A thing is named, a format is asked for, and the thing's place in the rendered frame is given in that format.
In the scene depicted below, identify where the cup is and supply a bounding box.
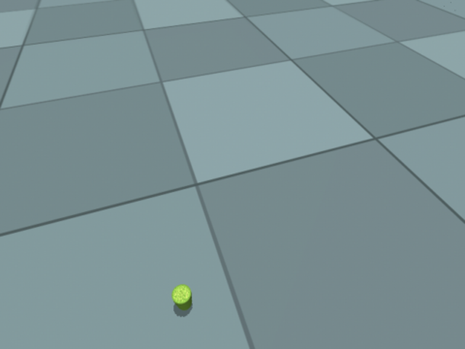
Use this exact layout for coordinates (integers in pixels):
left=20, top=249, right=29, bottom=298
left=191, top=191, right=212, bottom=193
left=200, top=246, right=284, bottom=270
left=171, top=284, right=192, bottom=310

